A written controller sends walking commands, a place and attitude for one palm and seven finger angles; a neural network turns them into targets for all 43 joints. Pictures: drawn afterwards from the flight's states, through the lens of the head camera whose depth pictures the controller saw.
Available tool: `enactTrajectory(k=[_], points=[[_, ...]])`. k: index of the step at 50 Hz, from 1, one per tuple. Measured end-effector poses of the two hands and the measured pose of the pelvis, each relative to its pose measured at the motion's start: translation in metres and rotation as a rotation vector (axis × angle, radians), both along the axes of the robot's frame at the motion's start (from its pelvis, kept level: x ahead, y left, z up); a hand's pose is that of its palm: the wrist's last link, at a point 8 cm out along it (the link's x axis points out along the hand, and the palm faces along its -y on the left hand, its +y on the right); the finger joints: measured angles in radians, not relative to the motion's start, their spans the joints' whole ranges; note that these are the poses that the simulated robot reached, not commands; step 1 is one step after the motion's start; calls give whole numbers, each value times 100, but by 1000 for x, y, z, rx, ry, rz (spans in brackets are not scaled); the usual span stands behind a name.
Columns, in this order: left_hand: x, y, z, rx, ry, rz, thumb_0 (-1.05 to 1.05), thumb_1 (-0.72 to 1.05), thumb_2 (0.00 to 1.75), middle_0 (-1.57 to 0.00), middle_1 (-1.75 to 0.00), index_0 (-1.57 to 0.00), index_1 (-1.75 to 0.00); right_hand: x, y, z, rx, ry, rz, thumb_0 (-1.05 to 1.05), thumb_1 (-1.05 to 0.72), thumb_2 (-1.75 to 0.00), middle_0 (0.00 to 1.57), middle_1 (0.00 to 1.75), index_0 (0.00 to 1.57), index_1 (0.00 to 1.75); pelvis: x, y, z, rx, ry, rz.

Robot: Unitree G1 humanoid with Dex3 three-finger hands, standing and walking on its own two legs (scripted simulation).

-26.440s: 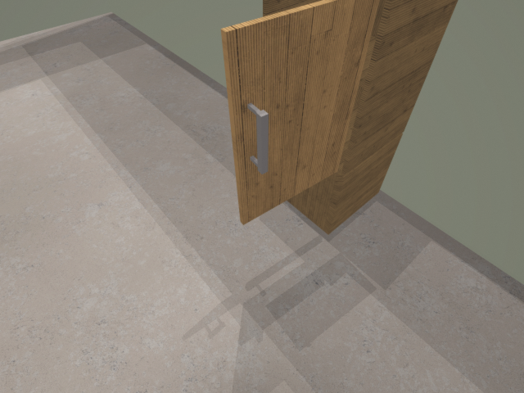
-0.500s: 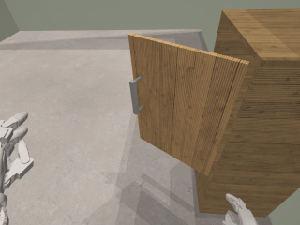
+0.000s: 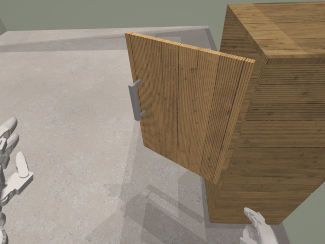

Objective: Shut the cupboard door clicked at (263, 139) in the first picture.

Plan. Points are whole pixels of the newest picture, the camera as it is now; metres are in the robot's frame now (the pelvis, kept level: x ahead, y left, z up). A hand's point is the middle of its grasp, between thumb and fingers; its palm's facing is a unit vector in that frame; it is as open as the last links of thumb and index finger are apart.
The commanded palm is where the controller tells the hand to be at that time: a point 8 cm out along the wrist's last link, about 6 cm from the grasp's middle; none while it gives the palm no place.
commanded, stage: step back with the hand held close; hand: left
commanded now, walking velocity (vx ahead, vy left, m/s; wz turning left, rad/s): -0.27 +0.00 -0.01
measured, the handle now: (138, 100) +0.64 +0.16 +0.00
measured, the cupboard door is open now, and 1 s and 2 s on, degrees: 58 58 58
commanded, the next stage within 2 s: stop stepping back and stand still in 1.62 s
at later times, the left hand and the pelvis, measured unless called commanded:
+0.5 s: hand (15, 193) +0.16 +0.28 +0.15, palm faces +0.39 -0.80 -0.46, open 7.4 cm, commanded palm +0.11 +0.32 +0.17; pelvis -0.04 +0.02 -0.01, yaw -2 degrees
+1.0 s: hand (6, 211) +0.13 +0.27 +0.16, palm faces +0.44 -0.76 -0.48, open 7.5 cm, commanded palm +0.06 +0.31 +0.17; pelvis -0.08 +0.01 -0.03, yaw -1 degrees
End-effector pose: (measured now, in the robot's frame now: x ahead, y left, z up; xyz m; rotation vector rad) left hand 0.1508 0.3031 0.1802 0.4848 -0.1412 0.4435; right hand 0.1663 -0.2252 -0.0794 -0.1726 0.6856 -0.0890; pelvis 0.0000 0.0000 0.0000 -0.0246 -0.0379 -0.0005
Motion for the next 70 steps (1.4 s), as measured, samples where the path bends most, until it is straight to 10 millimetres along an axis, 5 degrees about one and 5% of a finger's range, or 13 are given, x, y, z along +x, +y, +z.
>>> enactTrajectory(k=[14, 24, 34, 56, 64, 70], points=[[2, 4, -4, 72, 14, -86, 1, 89, 90, -21, -31, -21, -30, -17, -18, -4, -66, 75, -120, 1, -90, -90, 20, 30, 20, 30, -9, 12, -8, 13, 61, -12], [-25, 16, -8, 78, -42, -94, 1, 89, 90, -21, -31, -21, -30, -39, -4, 8, -99, 29, -107, 1, -90, -90, 20, 30, 20, 30, -37, 21, -13, 8, 53, -27], [-49, 23, -8, 109, -125, -66, 1, 89, 90, -21, -31, -21, -30, -75, 2, -2, -117, 48, -80, 1, -90, -90, 20, 30, 20, 30, -61, 23, -21, -1, 33, -15], [-74, 6, -5, 183, -199, -105, 1, 88, 90, -21, -31, -21, -30, -118, -23, -13, -139, 102, -96, 1, -90, -90, 20, 30, 20, 30, -89, 10, -30, 2, 54, 14], [-100, 25, -13, 167, -165, -89, 1, 88, 90, -21, -31, -21, -30, -121, -6, -5, -175, 112, -66, 1, -90, -90, 20, 30, 20, 30, -100, 21, -28, -29, 63, 61], [-118, 49, 7, 165, -212, 2, 1, 88, 90, -21, -31, -21, -30, -110, 21, 4, -157, 86, -15, 1, -90, -90, 20, 30, 20, 30, -100, 28, -14, -79, 112, 57]])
